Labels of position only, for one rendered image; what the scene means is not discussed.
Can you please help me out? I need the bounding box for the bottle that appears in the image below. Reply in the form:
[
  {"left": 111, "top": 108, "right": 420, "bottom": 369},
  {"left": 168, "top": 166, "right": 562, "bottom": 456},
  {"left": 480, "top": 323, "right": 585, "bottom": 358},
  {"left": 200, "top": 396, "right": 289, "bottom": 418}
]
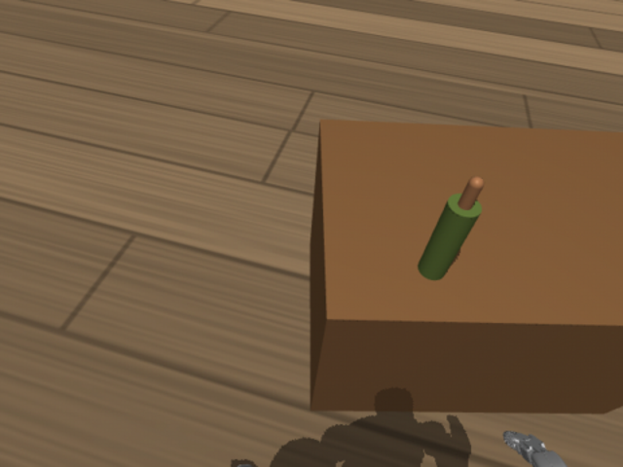
[{"left": 418, "top": 176, "right": 484, "bottom": 280}]

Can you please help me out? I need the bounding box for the right robot hand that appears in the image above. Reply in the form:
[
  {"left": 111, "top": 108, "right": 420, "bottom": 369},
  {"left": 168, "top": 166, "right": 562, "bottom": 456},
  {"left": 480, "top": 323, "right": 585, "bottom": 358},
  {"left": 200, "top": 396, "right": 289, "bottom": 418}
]
[{"left": 503, "top": 431, "right": 568, "bottom": 467}]

